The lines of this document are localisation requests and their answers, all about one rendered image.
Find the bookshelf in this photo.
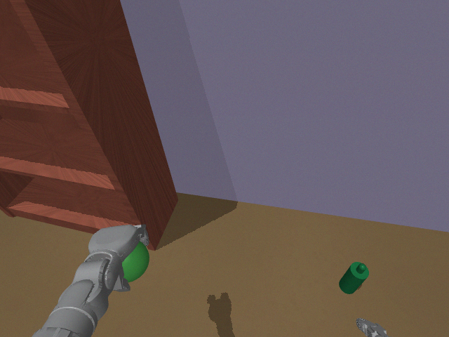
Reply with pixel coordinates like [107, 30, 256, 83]
[0, 0, 178, 251]

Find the left robot arm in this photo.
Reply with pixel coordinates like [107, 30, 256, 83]
[32, 249, 122, 337]

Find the right robot hand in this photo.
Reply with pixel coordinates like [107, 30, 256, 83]
[356, 318, 392, 337]

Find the left robot hand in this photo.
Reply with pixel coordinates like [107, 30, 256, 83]
[88, 224, 149, 292]

